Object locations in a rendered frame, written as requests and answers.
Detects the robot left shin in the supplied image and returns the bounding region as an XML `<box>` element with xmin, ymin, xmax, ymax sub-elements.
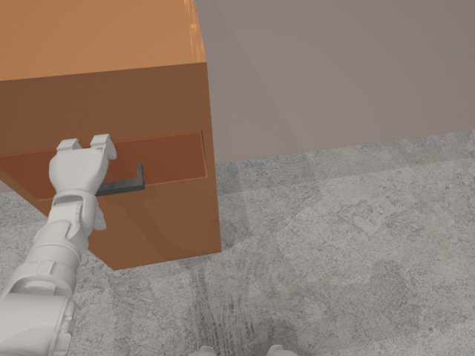
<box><xmin>200</xmin><ymin>346</ymin><xmax>215</xmax><ymax>354</ymax></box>

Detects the left robot hand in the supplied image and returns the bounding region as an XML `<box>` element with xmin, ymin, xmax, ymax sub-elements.
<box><xmin>49</xmin><ymin>133</ymin><xmax>117</xmax><ymax>231</ymax></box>

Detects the left robot forearm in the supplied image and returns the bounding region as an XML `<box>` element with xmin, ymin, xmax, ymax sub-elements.
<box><xmin>0</xmin><ymin>190</ymin><xmax>96</xmax><ymax>304</ymax></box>

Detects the handle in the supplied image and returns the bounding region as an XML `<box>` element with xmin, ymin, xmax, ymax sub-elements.
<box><xmin>95</xmin><ymin>164</ymin><xmax>145</xmax><ymax>197</ymax></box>

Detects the drawer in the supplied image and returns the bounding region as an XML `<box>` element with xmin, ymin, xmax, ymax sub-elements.
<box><xmin>0</xmin><ymin>131</ymin><xmax>206</xmax><ymax>200</ymax></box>

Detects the cabinet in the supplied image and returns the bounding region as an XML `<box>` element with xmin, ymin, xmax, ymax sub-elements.
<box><xmin>0</xmin><ymin>0</ymin><xmax>222</xmax><ymax>271</ymax></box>

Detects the left robot upper arm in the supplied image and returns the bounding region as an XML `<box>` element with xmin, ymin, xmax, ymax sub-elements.
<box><xmin>0</xmin><ymin>293</ymin><xmax>76</xmax><ymax>356</ymax></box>

